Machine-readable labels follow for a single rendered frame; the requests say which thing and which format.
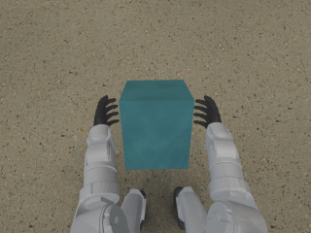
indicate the robot right forearm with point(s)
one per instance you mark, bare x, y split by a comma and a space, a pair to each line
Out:
227, 180

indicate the left robot hand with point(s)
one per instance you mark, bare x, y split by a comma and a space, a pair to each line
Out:
101, 111

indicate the right robot upper arm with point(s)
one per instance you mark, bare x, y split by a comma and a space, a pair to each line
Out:
225, 216

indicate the right robot hand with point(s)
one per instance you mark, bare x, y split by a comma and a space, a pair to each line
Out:
212, 111

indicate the robot left forearm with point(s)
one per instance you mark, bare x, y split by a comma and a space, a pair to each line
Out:
100, 179

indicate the carton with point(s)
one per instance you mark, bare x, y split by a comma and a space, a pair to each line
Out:
156, 124

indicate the right robot thigh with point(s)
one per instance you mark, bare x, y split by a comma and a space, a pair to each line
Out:
191, 210

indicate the left robot foot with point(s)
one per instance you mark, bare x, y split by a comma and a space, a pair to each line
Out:
143, 193

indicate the left robot upper arm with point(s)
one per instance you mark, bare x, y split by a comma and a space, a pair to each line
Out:
109, 218

